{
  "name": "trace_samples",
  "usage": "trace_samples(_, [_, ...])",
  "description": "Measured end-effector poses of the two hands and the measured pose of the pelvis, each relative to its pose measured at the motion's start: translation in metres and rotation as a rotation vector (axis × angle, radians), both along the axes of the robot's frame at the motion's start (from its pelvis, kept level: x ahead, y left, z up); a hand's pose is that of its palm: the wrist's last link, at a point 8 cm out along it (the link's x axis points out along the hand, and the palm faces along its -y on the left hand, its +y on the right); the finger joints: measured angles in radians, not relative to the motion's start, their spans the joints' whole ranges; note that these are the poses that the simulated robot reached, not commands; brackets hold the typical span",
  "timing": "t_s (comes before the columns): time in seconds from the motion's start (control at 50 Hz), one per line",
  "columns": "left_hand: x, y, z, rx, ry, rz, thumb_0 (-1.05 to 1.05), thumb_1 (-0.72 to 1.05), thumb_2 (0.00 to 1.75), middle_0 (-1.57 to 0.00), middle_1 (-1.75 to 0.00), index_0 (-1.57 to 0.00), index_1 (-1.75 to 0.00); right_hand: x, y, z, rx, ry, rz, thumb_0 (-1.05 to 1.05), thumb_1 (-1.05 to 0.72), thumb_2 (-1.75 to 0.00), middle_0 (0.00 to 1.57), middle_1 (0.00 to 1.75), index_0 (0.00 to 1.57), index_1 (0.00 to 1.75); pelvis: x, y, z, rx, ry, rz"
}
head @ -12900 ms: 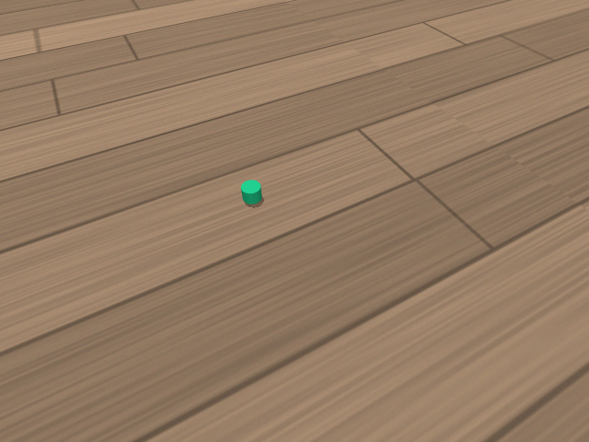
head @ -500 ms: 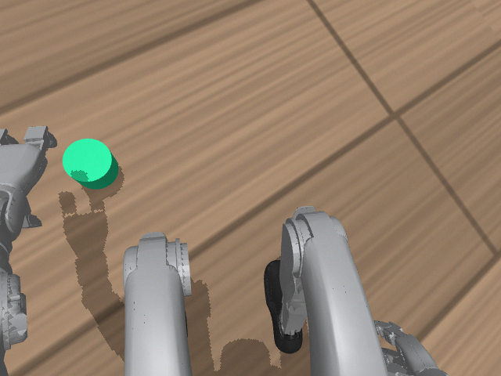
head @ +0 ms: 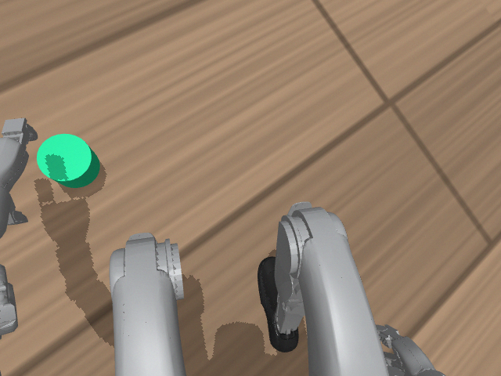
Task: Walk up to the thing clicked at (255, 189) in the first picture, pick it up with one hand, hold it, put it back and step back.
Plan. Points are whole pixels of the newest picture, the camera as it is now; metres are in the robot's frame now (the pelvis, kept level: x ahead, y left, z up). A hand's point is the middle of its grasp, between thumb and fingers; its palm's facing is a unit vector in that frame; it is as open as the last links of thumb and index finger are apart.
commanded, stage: rise first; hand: left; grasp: from above
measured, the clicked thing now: (70, 162) +0.49 +0.27 -0.30
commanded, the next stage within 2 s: approach in 0.18 s
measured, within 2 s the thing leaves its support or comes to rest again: neither
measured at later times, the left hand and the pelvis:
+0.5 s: hand (28, 168) +0.45 +0.30 -0.20, palm faces -0.45 -0.05 -0.89, open 14.0 cm; pelvis +0.00 +0.00 -0.01, yaw -1 degrees
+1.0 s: hand (36, 170) +0.45 +0.29 -0.21, palm faces -0.53 -0.05 -0.85, open 13.7 cm; pelvis +0.00 +0.00 -0.01, yaw -2 degrees
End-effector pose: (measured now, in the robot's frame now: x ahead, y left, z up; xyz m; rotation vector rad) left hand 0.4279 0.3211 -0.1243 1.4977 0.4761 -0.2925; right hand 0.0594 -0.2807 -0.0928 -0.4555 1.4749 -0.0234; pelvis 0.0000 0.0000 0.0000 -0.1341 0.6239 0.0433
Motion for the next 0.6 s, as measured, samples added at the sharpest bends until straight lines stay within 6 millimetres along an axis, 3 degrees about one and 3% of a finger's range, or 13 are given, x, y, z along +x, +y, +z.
trace_samples(0.4, [0.008, -0.003, -0.012, -0.001, -0.009, -0.013, 0.00, -0.53, 1.03, -0.09, -1.02, -0.08, -1.02, 0.000, 0.003, 0.001, -0.008, 0.003, 0.011, 0.00, -0.90, -0.90, 0.20, 0.30, 0.20, 0.30, 0.000, 0.003, -0.005, -0.013, 0.004, 0.001])
trace_samples(0.48, [0.022, -0.015, -0.013, -0.005, -0.022, -0.042, 0.00, -0.52, 1.01, -0.08, -1.03, -0.08, -1.02, -0.004, 0.002, 0.002, -0.017, 0.006, 0.014, 0.00, -0.90, -0.89, 0.20, 0.30, 0.21, 0.30, -0.001, 0.003, -0.007, -0.014, 0.003, -0.002])
trace_samples(0.6, [0.058, -0.048, -0.017, -0.022, -0.065, -0.085, 0.00, -0.50, 0.99, -0.08, -1.06, -0.09, -1.04, -0.021, 0.002, 0.010, -0.042, 0.012, -0.001, -0.01, -0.90, -0.89, 0.20, 0.30, 0.20, 0.30, -0.001, 0.003, -0.011, -0.025, 0.002, -0.011])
